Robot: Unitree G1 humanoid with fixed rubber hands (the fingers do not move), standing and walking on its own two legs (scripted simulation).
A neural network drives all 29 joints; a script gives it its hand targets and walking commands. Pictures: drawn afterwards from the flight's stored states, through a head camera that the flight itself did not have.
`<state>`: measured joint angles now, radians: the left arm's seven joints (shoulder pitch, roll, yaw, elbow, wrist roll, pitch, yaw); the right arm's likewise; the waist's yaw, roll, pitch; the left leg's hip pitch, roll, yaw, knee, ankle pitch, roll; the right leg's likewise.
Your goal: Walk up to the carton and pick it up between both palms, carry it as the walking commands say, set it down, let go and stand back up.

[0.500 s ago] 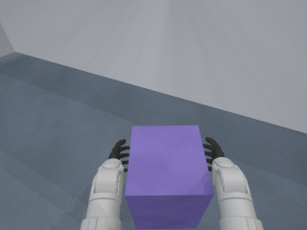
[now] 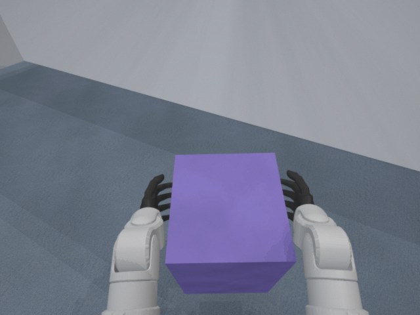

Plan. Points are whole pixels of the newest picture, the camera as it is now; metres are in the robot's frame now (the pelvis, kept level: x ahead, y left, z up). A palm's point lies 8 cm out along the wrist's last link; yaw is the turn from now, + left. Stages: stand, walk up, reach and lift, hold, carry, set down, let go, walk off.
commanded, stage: carry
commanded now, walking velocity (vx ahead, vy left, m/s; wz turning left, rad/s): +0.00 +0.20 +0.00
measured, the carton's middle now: (225, 230) +0.31 +0.00 +0.02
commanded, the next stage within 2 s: none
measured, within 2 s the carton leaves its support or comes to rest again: neither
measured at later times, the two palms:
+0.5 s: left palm (132, 245) +0.23 +0.15 +0.11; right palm (311, 258) +0.21 -0.13 +0.10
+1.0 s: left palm (62, 265) +0.20 +0.25 +0.10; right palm (242, 271) +0.19 -0.02 +0.09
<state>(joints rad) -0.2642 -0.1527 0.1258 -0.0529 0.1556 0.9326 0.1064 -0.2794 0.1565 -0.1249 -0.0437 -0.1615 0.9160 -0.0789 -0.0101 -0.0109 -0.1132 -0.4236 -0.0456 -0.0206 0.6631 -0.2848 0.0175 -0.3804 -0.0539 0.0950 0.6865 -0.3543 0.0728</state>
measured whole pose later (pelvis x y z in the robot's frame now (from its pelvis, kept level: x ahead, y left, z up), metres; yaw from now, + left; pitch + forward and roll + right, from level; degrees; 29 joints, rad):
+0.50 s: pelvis -0.02 +0.03 +0.01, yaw -3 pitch +4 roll +0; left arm -0.07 -0.13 0.01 -0.38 0.03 1.22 0.19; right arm -0.05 0.13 -0.01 -0.42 -0.05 1.22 -0.18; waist 0.00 0.04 -0.18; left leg -0.48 -0.02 0.05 0.71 -0.33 0.03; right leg -0.37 -0.06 -0.12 0.60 -0.27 0.00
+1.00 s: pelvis -0.04 +0.13 +0.00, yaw -2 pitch +4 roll +1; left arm -0.02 -0.13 0.00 -0.47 0.03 1.19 0.19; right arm -0.02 0.13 0.02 -0.48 -0.05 1.19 -0.18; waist 0.01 0.02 -0.12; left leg -0.46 0.01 0.13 0.68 -0.30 0.05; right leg -0.40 -0.07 -0.16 0.66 -0.32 -0.01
